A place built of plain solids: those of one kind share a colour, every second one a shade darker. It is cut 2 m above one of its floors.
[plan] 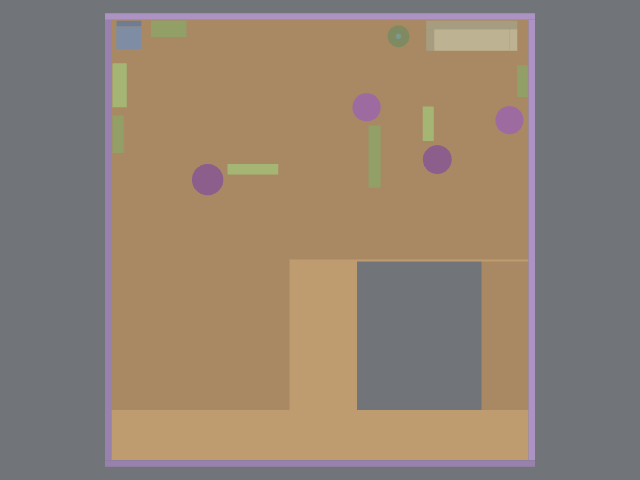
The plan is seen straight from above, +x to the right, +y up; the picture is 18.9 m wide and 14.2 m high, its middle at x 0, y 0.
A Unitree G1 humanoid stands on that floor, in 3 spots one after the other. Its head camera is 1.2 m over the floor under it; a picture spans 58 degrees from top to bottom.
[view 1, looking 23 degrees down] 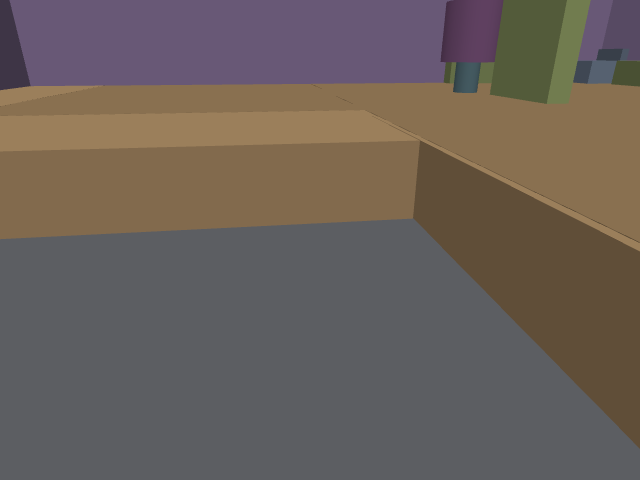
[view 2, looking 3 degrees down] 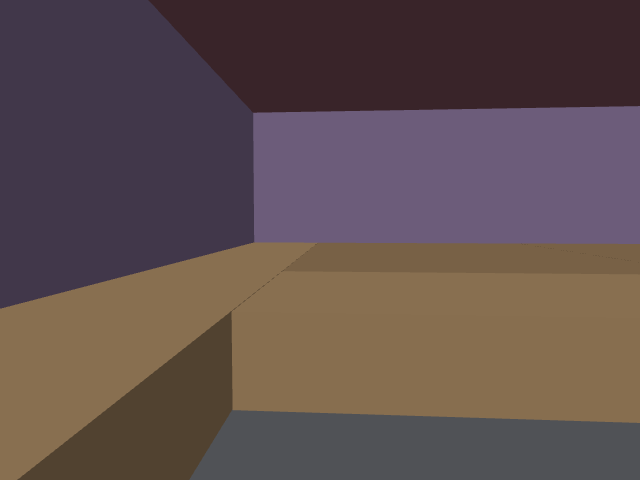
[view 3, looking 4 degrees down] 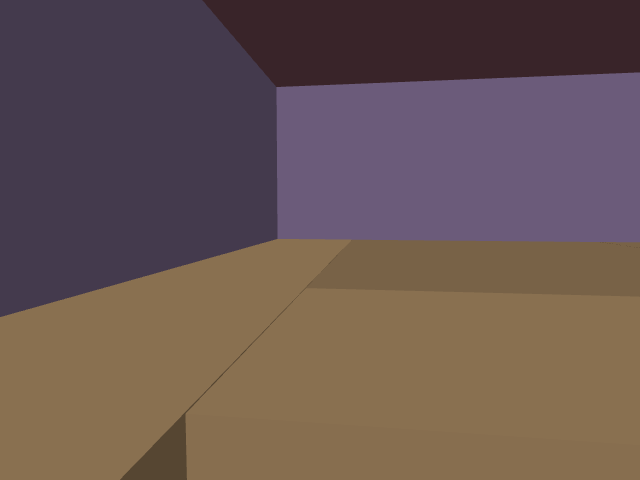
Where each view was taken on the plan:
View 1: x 4.22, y -1.83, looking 172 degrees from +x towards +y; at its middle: ground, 3.07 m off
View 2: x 3.69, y -4.30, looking -176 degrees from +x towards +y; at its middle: wall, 9.89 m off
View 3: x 2.22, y -4.48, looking -172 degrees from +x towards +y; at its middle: floor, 8.30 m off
